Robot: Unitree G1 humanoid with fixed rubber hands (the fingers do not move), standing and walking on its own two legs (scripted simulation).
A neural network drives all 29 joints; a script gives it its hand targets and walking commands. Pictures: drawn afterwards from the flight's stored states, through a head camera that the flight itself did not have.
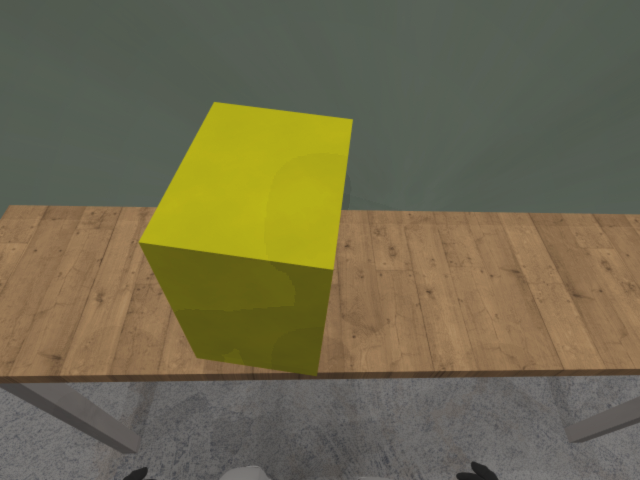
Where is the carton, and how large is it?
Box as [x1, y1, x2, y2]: [139, 102, 352, 375]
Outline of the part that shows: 214,102 139,240 139,243 196,357 316,375 334,261 352,119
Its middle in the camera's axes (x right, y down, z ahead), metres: -0.06 +0.01 +0.49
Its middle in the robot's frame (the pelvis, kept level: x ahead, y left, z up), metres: +0.37 +0.09 +0.08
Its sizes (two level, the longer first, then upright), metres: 0.214 0.165 0.255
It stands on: a table, 0.71 m high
